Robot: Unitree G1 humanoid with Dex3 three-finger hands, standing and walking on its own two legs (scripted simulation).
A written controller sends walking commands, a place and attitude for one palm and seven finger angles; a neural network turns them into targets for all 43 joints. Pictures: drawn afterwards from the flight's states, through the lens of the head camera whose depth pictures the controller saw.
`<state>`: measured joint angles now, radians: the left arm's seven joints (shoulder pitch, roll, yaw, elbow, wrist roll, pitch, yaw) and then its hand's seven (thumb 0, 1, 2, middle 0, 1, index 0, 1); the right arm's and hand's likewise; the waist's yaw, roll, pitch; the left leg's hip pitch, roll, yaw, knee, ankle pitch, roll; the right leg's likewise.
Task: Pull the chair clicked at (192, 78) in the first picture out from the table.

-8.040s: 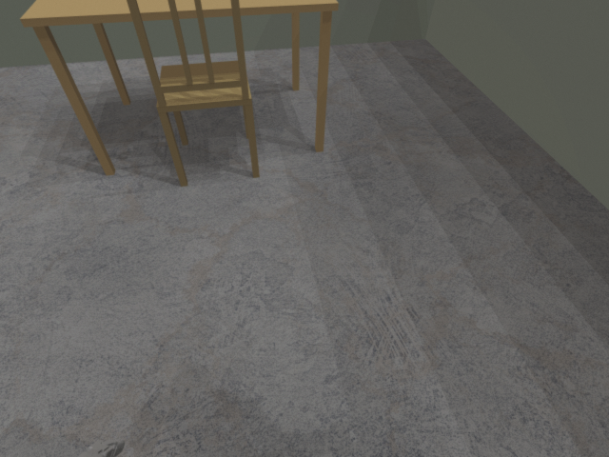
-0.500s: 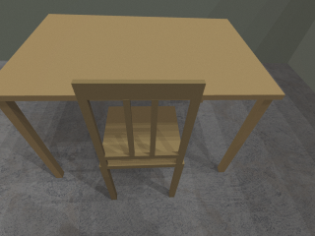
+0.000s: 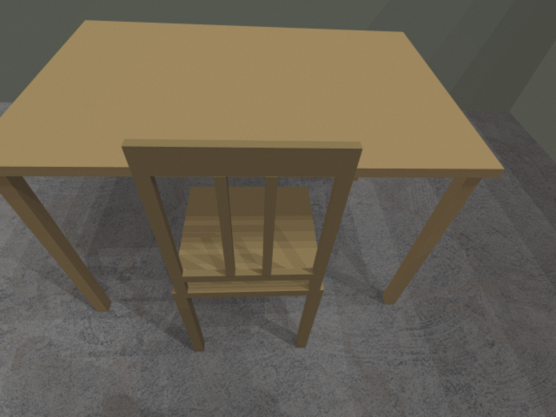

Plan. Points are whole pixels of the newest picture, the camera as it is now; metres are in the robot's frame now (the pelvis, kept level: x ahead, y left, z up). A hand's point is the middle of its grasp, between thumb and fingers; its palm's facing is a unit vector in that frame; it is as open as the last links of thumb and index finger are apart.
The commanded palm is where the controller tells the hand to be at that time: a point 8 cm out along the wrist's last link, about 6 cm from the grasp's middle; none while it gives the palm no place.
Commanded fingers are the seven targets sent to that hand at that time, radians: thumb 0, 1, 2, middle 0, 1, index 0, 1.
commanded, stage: shuffle to correct the standing spot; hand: left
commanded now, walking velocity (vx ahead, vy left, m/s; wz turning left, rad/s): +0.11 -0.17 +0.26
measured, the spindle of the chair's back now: (226, 231) +0.48 +0.13 -0.09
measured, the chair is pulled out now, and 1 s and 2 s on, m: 0.00 0.00 0.00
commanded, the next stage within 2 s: come to a stop and stand still in 0.40 s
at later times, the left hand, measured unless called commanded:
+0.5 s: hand out of the picture +0.04 +0.07 -0.18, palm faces +0.12 -0.97 -0.19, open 7.4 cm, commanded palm none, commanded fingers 0.00 0.90 0.90 -0.20 -0.30 -0.20 -0.30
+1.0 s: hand out of the picture +0.05 +0.07 -0.18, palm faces +0.15 -0.96 -0.23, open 7.4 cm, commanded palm none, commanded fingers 0.00 0.90 0.90 -0.20 -0.30 -0.20 -0.30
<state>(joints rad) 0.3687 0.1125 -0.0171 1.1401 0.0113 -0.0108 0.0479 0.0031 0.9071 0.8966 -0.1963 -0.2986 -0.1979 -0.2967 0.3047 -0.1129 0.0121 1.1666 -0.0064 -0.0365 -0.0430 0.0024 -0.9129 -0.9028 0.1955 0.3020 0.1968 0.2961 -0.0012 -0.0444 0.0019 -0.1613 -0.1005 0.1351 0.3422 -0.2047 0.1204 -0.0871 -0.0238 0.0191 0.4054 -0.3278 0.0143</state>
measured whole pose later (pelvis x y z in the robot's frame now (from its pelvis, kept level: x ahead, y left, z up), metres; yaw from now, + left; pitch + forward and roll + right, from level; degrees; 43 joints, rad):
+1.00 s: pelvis +0.08 -0.10 -0.01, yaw +5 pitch -2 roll +0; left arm 0.33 0.15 0.01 1.08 0.02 -0.01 0.07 0.01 0.91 0.90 -0.20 -0.30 -0.20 -0.30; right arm 0.14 -0.18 -0.03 1.01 -0.01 0.02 -0.03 0.00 -0.92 -0.90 0.19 0.30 0.19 0.30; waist 0.03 0.01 0.05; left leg -0.23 0.03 0.07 0.55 -0.29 0.00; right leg -0.18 0.04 -0.06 0.52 -0.32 -0.05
